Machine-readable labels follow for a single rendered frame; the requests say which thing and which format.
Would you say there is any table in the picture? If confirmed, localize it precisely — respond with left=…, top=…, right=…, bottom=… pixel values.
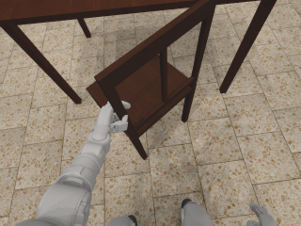
left=0, top=0, right=277, bottom=105

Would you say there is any robot left upper arm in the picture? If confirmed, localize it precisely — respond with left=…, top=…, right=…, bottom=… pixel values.
left=14, top=183, right=92, bottom=226

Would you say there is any robot left thigh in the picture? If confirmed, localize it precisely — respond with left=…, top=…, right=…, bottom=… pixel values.
left=106, top=216, right=135, bottom=226

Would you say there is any left robot hand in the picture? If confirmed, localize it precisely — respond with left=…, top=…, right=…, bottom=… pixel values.
left=95, top=101, right=131, bottom=134

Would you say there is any right robot foot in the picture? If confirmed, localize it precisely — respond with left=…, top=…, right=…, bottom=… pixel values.
left=181, top=199, right=191, bottom=209

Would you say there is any robot left forearm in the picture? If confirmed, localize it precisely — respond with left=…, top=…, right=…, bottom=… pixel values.
left=35, top=124, right=111, bottom=218

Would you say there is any right robot hand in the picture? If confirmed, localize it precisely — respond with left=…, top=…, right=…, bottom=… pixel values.
left=243, top=202, right=277, bottom=226

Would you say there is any chair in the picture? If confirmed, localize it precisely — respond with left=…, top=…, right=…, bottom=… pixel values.
left=86, top=0, right=217, bottom=160

